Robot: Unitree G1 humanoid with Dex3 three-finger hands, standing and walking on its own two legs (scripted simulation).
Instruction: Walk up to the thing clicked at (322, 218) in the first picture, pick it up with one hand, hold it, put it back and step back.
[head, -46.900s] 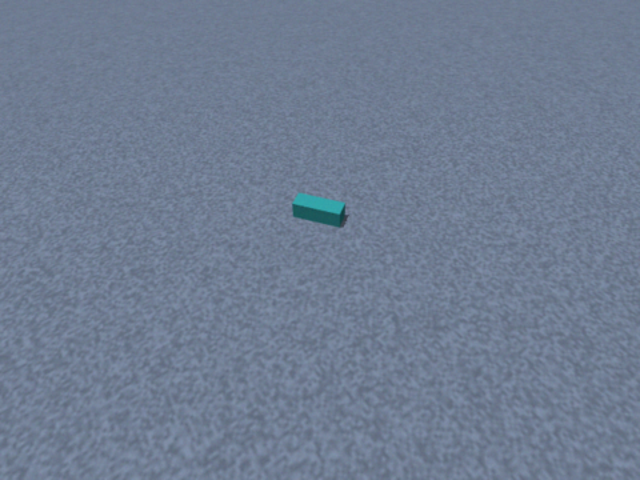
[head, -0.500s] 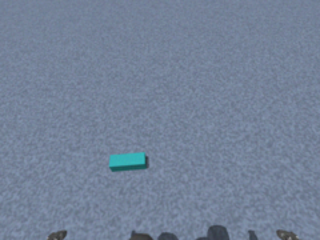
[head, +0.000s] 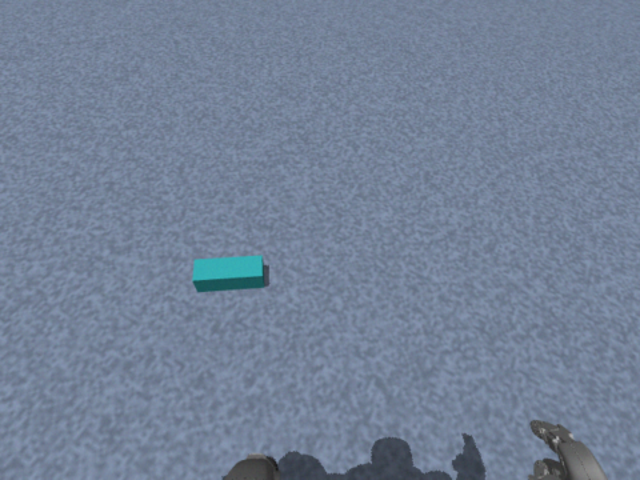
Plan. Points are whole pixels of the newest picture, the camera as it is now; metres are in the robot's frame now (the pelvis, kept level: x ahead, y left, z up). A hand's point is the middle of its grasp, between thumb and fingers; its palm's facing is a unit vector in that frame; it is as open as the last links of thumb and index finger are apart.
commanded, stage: step back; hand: left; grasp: from above
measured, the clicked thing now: (229, 273) +0.79 +0.31 -0.72
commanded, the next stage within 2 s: stand in 1.86 s
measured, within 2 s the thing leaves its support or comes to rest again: neither
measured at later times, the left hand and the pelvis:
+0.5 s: hand out of the picture -0.05 +0.25 -0.14, palm faces +0.11 -0.92 -0.37, open 7.4 cm; pelvis -0.17 -0.03 +0.00, yaw +7 degrees
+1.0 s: hand out of the picture -0.26 +0.21 -0.13, palm faces +0.12 -0.89 -0.43, open 7.4 cm; pelvis -0.29 -0.07 +0.00, yaw +7 degrees
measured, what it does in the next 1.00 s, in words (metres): walks backwards: right foot, then left foot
